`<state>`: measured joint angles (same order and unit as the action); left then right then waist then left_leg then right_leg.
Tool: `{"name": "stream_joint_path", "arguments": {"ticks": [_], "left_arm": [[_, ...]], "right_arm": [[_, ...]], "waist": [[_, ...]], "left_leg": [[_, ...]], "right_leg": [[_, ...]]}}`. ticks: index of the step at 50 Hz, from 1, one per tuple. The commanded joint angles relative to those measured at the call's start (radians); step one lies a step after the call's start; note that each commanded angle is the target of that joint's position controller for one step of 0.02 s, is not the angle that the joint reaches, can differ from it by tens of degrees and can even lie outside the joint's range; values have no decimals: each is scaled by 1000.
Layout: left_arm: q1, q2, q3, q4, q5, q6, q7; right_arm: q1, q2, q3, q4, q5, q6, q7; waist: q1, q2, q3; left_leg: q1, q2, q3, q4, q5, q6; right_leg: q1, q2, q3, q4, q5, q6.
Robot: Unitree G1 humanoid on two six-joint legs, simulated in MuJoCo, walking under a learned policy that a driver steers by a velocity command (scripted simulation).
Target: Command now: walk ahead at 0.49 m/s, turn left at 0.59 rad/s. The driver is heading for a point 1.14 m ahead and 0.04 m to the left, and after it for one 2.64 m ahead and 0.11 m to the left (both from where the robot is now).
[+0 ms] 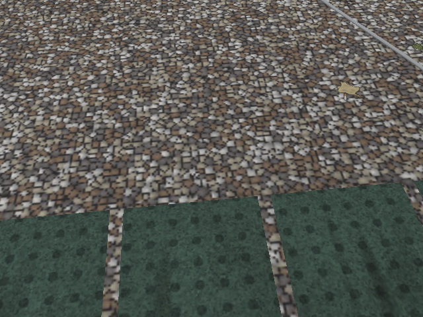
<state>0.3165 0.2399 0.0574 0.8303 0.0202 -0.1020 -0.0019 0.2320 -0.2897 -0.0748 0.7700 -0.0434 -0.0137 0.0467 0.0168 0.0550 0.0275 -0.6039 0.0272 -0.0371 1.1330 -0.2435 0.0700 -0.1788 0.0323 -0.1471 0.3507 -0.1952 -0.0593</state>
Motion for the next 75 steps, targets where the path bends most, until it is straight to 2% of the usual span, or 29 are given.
{"name": "stream_joint_path", "arguments": {"ticks": [1, 10, 12, 14, 15, 16, 17, 18, 20, 22, 27, 37, 39, 41, 42, 43, 44, 45, 46, 49, 58, 65, 67, 69, 70, 71, 72, 73, 75], "left_arm": [[19, 77, 11, -35, -2, -24, -4], [161, 126, 12, 45, 1, 4, 10], [180, 149, 12, 70, 1, 19, 14], [180, 164, 8, 84, -4, 36, 17], [168, 140, -2, 58, -9, 34, 17], [221, 16, -33, -5, -29, 28, -7], [132, 131, 2, -8, -22, 29, 0], [34, 127, 4, -38, -27, 23, -2], [27, 91, -5, -19, -15, 20, -7], [93, 66, -7, 13, 12, 54, -16], [-56, 49, -4, -28, 20, 75, -34], [-341, 62, -14, -118, 7, 60, -34], [-290, 70, -8, -107, 7, 51, -28], [-51, 98, 12, -26, 12, 37, -11], [133, 157, 32, 23, 32, 27, 2], [230, 285, 65, 36, 49, 26, 4], [166, 231, 54, 36, 7, 37, -6], [45, 184, 41, 23, -7, 39, -8], [-22, 116, 24, 14, -6, 34, -13], [-33, 51, 2, 50, -7, 14, -11], [135, 75, 0, 140, -15, -3, -7], [205, 92, 1, 191, 2, 8, 13], [177, 103, 2, 194, 5, 12, 18], [142, 98, -2, 180, -4, 14, 13], [183, 19, -24, 137, -38, 11, 4], [245, 34, -12, 150, -43, 18, 10], [170, 97, 8, 150, -22, 27, 14], [106, 71, 5, 136, -18, 25, 7], [81, 39, 7, 133, 2, 43, -5]], "right_arm": [[-18, -1, 9, -72, -1, 2, 16], [-283, 25, 38, -155, 0, -12, 33], [-248, 13, 33, -141, -8, -16, 20], [-17, -20, 13, -59, -19, -35, 4], [153, -82, -8, -10, -35, -43, -11], [212, -194, -32, -3, -30, -44, -26], [263, -194, -39, -1, 8, -32, -40], [186, -165, -31, 17, 19, -32, -47], [84, -71, -6, 26, 24, -48, -42], [48, -23, 11, 35, 29, -63, -39], [127, -48, 7, 95, 39, -83, -37], [266, -76, 12, 191, 23, -80, -53], [241, -91, 11, 200, 19, -79, -60], [211, -106, 8, 208, 18, -73, -60], [214, -82, 18, 193, 23, -75, -59], [336, 27, 40, 173, 66, -76, -48], [298, -50, 20, 186, 34, -78, -49], [207, -62, 12, 160, 30, -77, -46], [154, -50, 17, 149, 29, -81, -41], [167, 4, 25, 165, 4, -47, -26], [-150, 33, 42, 72, 16, -32, -12], [-278, 14, 41, 27, 19, -45, -18], [-197, -3, 29, 47, 18, -57, -26], [116, -64, 0, 145, -1, -80, -46], [256, -169, -27, 156, -29, -86, -60], [238, -184, -35, 155, -3, -69, -50], [133, -116, -20, 137, 17, -61, -45], [50, -51, -3, 124, 22, -66, -43], [8, 8, 14, 136, 23, -80, -49]], "waist": [[-22, -116, 12], [43, -124, 71], [19, -141, 42], [-87, -125, -93], [-157, -79, -210], [-121, 174, -348], [-166, 67, -380], [-130, 24, -225], [-47, -36, -80], [9, -12, -60], [1, -7, 29], [-66, 2, 93], [-31, 7, 72], [76, -13, -57], [139, -64, -176], [105, -308, -326], [87, -214, -309], [37, -153, -136], [19, -87, -60], [-43, -125, -4], [6, -111, 69], [29, -121, 86], [-18, -124, 50], [-143, -70, -125], [-155, 89, -279], [-122, 179, -358], [-89, 35, -209], [-68, -8, -89], [-19, 8, 3]], "left_leg": [[-122, 49, -28, -37, 102, -11], [7, 1, 124, -486, 142, 31], [103, -54, 156, -538, 37, 66], [405, -123, 165, -654, 52, 111], [689, 5, 7, -649, 8, 153], [1032, 356, -513, -696, 9, 288], [1001, 388, -658, -793, 124, 311], [894, 328, -451, -794, 250, 273], [637, 233, -261, -851, 379, 192], [513, 181, -172, -908, 391, 163], [475, 147, -99, -1009, 354, 170], [678, 186, -47, -969, 477, 131], [702, 190, -26, -885, 668, 110], [666, 141, 24, -596, 860, 77], [492, 95, 52, -332, 633, 60], [130, -90, 115, 92, 36, 3], [17, -106, -35, 187, -250, 23], [-33, -37, -41, 192, -159, 31], [-11, 4, -30, 134, -82, 32], [108, 54, -1, 23, -19, 9], [-35, 73, 85, -359, 238, -52], [1, 24, 106, -555, 170, -1], [145, -21, 114, -603, 89, 28], [571, 4, 67, -682, 118, 80], [877, 296, -298, -723, -21, 155], [931, 435, -605, -845, -45, 224], [795, 386, -477, -863, -99, 190], [647, 345, -345, -908, -73, 164], [483, 265, -161, -967, 46, 95]], "right_leg": [[48, -294, 178, -213, 201, -118], [175, -297, 0, -164, 398, -81], [234, -309, -23, -51, 685, -77], [200, -285, -76, 256, 824, -54], [0, -261, -77, 503, 557, -36], [-425, -99, -76, 880, -262, 20], [-516, -46, 94, 1023, -333, 21], [-577, -103, 145, 1009, -222, 7], [-475, -151, 154, 854, -134, 8], [-364, -152, 151, 789, -118, 23], [-466, -165, 125, 644, 41, 53], [-462, -102, 85, 269, 146, -3], [-358, -64, 66, 222, 66, -36], [-56, 7, 32, 142, 48, -76], [213, -117, 167, 135, 1, -121], [513, -430, 674, 50, -129, -262], [457, -434, 856, -83, -144, -258], [303, -402, 674, -89, -180, -227], [173, -363, 560, -125, -106, -202], [-2, -259, 351, -186, 87, -141], [77, -197, 191, -240, 301, -133], [271, -263, 188, -155, 486, -134], [272, -261, 193, -34, 701, -116], [110, -187, 153, 327, 642, -83], [-195, -79, 92, 674, 214, -41], [-377, 34, 131, 900, -327, -37], [-430, -42, 200, 939, -253, -49], [-428, -79, 202, 905, -170, -47], [-367, -126, 199, 821, -102, -37]]}}
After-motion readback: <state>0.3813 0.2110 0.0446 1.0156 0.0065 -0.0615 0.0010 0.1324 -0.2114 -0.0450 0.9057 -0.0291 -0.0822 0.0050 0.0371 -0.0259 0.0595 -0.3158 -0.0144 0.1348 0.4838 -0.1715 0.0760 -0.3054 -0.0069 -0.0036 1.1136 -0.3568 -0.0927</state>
